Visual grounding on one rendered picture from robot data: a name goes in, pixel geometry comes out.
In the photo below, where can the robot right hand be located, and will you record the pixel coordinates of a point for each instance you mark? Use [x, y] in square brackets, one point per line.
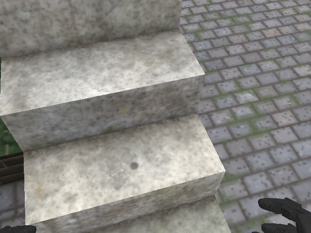
[290, 210]

